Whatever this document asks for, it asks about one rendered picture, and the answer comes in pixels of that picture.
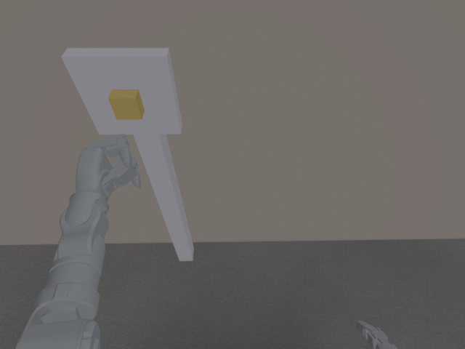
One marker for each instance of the button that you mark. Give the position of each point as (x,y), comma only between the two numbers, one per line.
(126,104)

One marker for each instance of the panel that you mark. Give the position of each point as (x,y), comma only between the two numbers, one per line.
(95,72)

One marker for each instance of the left robot hand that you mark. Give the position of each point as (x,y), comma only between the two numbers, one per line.
(95,173)

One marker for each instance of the right robot hand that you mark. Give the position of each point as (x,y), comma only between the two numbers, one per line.
(375,337)

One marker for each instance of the left robot forearm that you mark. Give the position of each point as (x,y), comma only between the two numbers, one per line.
(71,288)

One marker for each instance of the robot left upper arm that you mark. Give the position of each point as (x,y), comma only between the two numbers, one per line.
(73,334)

